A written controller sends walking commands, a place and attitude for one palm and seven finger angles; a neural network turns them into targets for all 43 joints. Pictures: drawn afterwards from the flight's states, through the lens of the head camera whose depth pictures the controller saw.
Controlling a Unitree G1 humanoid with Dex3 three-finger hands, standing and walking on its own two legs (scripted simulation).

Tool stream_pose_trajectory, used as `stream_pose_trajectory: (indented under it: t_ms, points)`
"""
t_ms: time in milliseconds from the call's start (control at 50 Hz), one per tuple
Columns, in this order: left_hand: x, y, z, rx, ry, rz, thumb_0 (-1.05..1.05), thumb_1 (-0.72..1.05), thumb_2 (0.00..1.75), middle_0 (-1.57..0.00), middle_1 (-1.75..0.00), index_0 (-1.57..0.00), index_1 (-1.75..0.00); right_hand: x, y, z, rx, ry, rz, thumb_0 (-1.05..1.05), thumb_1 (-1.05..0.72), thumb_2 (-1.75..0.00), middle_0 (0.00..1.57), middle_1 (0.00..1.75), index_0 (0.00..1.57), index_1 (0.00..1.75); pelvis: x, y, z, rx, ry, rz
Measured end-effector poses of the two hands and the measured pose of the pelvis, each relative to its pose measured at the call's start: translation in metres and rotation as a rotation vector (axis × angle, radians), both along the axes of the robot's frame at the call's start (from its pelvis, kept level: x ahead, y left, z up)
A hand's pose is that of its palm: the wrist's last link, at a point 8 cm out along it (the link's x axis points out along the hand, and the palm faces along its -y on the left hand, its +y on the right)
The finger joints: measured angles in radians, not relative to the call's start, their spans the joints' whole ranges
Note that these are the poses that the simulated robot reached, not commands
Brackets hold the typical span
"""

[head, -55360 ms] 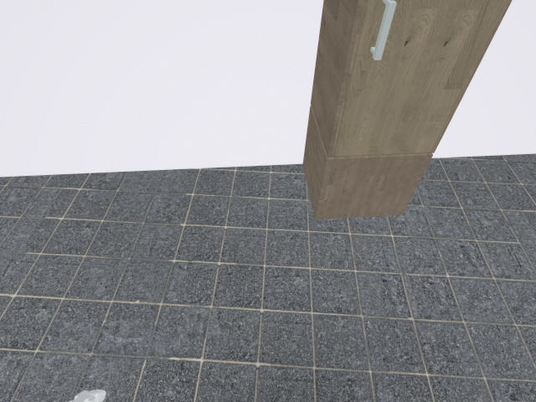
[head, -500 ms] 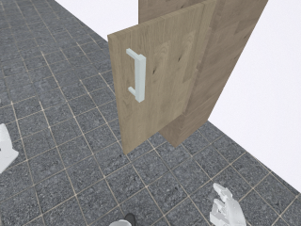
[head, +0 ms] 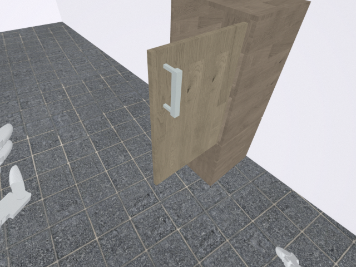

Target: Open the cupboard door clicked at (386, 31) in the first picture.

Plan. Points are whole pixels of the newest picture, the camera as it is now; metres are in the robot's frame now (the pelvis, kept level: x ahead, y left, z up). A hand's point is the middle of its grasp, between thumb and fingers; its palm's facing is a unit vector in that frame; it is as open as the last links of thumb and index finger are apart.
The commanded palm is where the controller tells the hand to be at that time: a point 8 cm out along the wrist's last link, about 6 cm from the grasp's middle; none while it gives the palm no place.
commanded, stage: stop stepping back and stand still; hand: left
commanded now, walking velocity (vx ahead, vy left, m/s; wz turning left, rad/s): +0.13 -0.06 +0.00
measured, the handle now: (171, 91) +0.54 +0.07 +0.14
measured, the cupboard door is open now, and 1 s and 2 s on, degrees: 90 90 90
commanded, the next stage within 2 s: let the arm hang, fingers relaxed in 0.34 s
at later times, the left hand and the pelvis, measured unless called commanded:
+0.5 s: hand (42, 205) +0.19 +0.27 +0.10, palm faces +0.34 -0.81 -0.47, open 7.4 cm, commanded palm none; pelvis -0.01 +0.00 +0.00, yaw +1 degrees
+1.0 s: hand out of the picture -0.08 +0.17 -0.16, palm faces +0.10 -0.97 -0.23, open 7.2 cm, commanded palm none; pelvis -0.01 -0.01 +0.01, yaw +4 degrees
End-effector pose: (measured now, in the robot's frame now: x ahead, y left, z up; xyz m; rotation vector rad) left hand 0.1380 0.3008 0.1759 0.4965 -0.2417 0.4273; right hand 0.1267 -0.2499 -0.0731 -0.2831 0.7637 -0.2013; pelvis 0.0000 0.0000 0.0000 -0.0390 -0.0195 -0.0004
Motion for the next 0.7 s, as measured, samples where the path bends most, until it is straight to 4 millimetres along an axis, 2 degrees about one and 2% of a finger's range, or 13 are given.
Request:
stream_pose_trajectory:
  t_ms: [60,120,240,340,440,460,480,520,560,620,660,700]
  points:
    - [0.001,0.013,-0.008,-0.04,-0.025,0.036,0.01,0.88,0.9,-0.21,-0.3,-0.22,-0.3,-0.004,0.008,-0.004,-0.008,0.008,0.003,0.02,-0.9,-0.9,0.2,0.3,0.2,0.3,-0.005,0.008,-0.002,0.011,-0.02,0.011]
    - [0.004,0.017,-0.004,-0.033,-0.025,0.039,0.01,0.88,0.9,-0.21,-0.3,-0.21,-0.3,-0.006,0.022,0.0,0.02,-0.022,0.011,0.02,-0.9,-0.9,0.2,0.3,0.2,0.3,-0.011,0.009,0.001,0.027,-0.025,0.002]
    - [0.002,-0.001,0.017,0.052,-0.017,-0.027,0.01,0.89,0.9,-0.21,-0.3,-0.21,-0.3,-0.003,0.046,0.006,0.112,-0.067,0.06,0.02,-0.9,-0.9,0.2,0.3,0.2,0.3,-0.018,0.002,0.007,0.035,-0.003,-0.001]
    - [-0.003,-0.011,0.015,0.071,0.051,-0.048,0.01,0.89,0.9,-0.21,-0.3,-0.21,-0.3,0.001,0.042,-0.004,0.137,-0.046,0.065,0.01,-0.9,-0.9,0.2,0.3,0.2,0.3,-0.018,-0.002,0.006,0.016,0.004,-0.006]
    - [0.0,-0.003,0.001,0.017,0.068,-0.005,0.01,0.88,0.9,-0.21,-0.3,-0.22,-0.3,0.002,0.023,-0.01,0.092,-0.005,0.031,0.01,-0.9,-0.9,0.2,0.3,0.2,0.3,-0.01,0.001,0.004,0.01,-0.004,-0.006]
    - [0.005,0.0,-0.008,0.009,0.088,-0.006,0.01,0.88,0.9,-0.21,-0.3,-0.21,-0.3,0.002,0.02,-0.011,0.091,-0.005,0.042,0.01,-0.9,-0.9,0.2,0.3,0.2,0.3,-0.009,0.002,0.003,0.014,0.002,-0.001]
    - [0.012,0.004,-0.027,-0.009,0.155,-0.004,0.0,0.89,0.9,-0.21,-0.3,-0.21,-0.3,0.003,0.015,-0.016,0.09,0.012,0.057,0.01,-0.9,-0.9,0.2,0.3,0.2,0.3,-0.01,0.003,0.002,0.019,0.009,0.007]
    - [0.022,0.01,-0.082,-0.094,0.373,0.021,0.0,0.89,0.9,-0.21,-0.3,-0.21,-0.3,0.001,0.005,-0.028,0.081,0.071,0.07,0.01,-0.9,-0.9,0.2,0.3,0.2,0.3,-0.014,0.004,-0.002,0.031,0.023,0.022]
    - [0.02,0.006,-0.146,-0.194,0.626,0.051,0.0,0.89,0.9,-0.2,-0.3,-0.2,-0.3,-0.004,-0.004,-0.038,0.07,0.126,0.068,0.01,-0.9,-0.9,0.2,0.3,0.2,0.3,-0.018,0.003,-0.006,0.05,0.028,0.036]
    - [-0.014,-0.022,-0.229,-0.332,0.97,0.067,0.0,0.9,0.9,-0.2,-0.3,-0.2,-0.3,-0.018,-0.015,-0.048,0.068,0.201,0.045,0.01,-0.9,-0.9,0.2,0.3,0.2,0.3,-0.022,-0.003,-0.008,0.055,0.016,0.046]
    - [-0.048,-0.048,-0.269,-0.424,1.159,0.059,0.0,0.9,0.9,-0.2,-0.3,-0.2,-0.3,-0.033,-0.019,-0.05,0.064,0.265,0.021,0.01,-0.9,-0.9,0.2,0.3,0.2,0.3,-0.021,-0.007,-0.005,0.047,0.008,0.053]
    - [-0.083,-0.074,-0.298,-0.514,1.306,0.053,0.01,0.9,0.9,-0.2,-0.3,-0.2,-0.3,-0.05,-0.021,-0.05,0.052,0.338,0.003,0.01,-0.91,-0.9,0.2,0.3,0.2,0.3,-0.02,-0.01,-0.004,0.036,-0.002,0.061]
